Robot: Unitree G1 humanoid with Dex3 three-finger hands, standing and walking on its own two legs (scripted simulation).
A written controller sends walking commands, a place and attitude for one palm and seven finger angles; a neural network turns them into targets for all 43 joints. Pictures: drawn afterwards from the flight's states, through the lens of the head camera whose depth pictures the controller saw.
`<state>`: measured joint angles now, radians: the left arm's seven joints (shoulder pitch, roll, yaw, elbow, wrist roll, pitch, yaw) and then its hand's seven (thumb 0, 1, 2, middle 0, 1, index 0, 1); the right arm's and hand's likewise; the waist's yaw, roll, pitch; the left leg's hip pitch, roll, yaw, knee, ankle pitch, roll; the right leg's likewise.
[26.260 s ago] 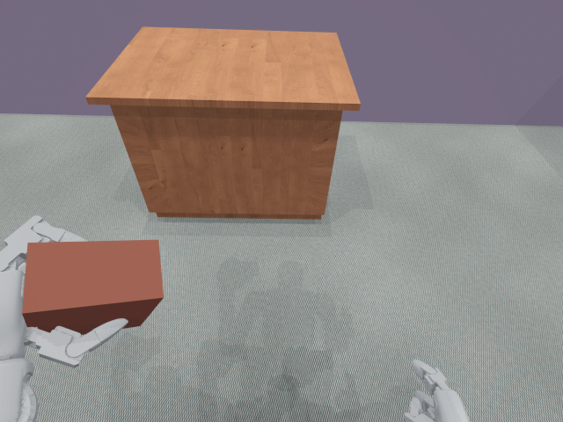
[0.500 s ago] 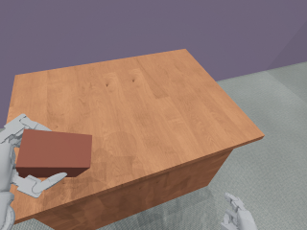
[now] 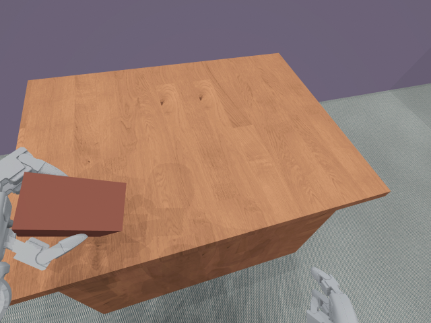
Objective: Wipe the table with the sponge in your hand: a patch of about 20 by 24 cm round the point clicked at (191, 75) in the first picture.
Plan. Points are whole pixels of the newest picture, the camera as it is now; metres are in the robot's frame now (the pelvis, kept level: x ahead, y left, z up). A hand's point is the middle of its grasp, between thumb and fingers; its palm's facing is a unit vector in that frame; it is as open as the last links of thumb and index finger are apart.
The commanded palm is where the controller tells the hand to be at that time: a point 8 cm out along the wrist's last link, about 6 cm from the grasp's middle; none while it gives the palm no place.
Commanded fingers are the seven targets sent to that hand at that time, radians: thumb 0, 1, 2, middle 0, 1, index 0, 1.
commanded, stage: come to a stop and stand still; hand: left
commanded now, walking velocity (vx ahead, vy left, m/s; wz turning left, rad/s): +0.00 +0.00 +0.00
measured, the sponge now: (83, 211) +0.23 +0.22 +0.12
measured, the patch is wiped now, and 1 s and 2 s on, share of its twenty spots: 0.00 0.00 0.00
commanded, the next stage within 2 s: look again from close up in 0.28 s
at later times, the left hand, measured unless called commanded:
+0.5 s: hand (48, 206) +0.22 +0.25 +0.15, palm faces +0.37 -0.85 -0.37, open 10.4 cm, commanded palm +0.16 +0.28 +0.18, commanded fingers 0.00 0.10 1.30 -1.20 -1.60 -1.20 -1.60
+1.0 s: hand (68, 203) +0.23 +0.23 +0.15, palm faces +0.35 -0.86 -0.38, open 10.4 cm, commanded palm +0.17 +0.26 +0.18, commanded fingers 0.00 0.10 1.30 -1.20 -1.60 -1.20 -1.60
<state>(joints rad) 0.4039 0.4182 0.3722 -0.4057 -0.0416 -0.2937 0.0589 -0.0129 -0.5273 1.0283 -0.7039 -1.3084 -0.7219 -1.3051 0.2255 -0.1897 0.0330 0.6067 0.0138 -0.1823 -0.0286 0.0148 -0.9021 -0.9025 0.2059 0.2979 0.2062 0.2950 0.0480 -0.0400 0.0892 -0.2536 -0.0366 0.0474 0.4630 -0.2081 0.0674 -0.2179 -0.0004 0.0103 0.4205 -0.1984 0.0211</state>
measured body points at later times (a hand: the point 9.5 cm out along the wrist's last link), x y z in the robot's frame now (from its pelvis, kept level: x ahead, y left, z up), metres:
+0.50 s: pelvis +0.00 +0.00 +0.00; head +0.03 +0.03 +0.45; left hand +0.19 +0.30 +0.17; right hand +0.20 -0.21 -0.06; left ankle +0.03 +0.07 -0.74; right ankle +0.02 -0.14 -0.74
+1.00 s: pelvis +0.00 -0.02 +0.00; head +0.03 +0.00 +0.45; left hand +0.20 +0.27 +0.18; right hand +0.18 -0.24 -0.07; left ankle +0.03 +0.07 -0.74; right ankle +0.02 -0.14 -0.74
